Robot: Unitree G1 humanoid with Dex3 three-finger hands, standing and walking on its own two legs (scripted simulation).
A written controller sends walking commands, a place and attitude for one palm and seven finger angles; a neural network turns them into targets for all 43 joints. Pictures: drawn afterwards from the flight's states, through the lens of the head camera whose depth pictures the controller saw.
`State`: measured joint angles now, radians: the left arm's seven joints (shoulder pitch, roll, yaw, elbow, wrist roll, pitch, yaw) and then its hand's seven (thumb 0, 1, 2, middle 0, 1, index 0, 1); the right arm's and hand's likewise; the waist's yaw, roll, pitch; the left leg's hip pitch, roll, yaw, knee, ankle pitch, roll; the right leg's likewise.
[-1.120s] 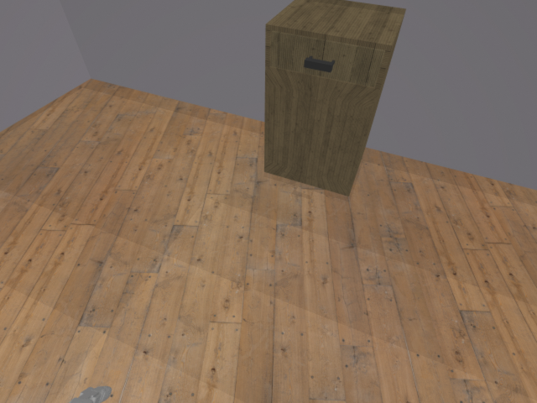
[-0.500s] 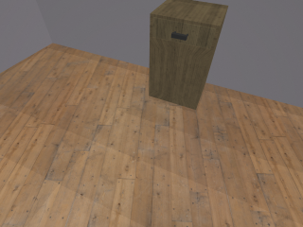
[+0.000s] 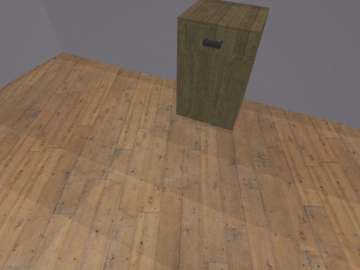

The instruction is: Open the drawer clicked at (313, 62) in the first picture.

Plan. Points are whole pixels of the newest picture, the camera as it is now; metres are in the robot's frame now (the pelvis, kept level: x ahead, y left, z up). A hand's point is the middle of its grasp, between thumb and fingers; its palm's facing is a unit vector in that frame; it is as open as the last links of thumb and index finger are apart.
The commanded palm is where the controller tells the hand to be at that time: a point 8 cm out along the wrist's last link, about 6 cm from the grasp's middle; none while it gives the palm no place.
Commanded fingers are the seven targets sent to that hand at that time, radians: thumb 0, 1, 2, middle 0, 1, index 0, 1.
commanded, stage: look at it before walking up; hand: left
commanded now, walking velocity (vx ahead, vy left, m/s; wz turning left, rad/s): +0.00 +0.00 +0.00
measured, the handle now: (213, 42) +1.34 -0.13 -0.09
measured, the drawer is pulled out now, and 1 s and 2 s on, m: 0.00 0.00 0.00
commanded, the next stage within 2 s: walk to a spot facing it in 0.32 s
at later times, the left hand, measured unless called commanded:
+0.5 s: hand out of the picture +0.07 +0.25 -0.16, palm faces -0.02 -0.94 -0.33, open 7.4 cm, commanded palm none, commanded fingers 0.00 0.90 0.90 -0.20 -0.30 -0.20 -0.30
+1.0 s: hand out of the picture +0.06 +0.14 -0.18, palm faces +0.06 -0.98 -0.20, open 7.3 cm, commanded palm none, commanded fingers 0.00 0.90 0.90 -0.20 -0.30 -0.20 -0.30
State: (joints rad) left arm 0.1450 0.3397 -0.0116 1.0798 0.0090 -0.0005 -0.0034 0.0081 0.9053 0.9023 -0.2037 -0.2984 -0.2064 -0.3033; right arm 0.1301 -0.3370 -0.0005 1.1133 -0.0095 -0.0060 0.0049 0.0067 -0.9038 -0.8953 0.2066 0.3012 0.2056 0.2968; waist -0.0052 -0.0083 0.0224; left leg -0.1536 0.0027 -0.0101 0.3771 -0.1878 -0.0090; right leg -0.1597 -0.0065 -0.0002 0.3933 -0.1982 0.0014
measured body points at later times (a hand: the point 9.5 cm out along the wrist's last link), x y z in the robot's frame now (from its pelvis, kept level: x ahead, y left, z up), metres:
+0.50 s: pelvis +0.01 +0.00 +0.00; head +0.01 +0.00 +0.45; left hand +0.07 +0.29 -0.14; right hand +0.08 -0.29 -0.13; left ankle +0.01 +0.13 -0.75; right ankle +0.01 -0.12 -0.75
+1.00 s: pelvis +0.15 -0.02 -0.02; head +0.17 -0.03 +0.43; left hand +0.06 +0.19 -0.16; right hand +0.14 -0.25 -0.18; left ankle +0.12 +0.09 -0.66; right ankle +0.01 -0.12 -0.74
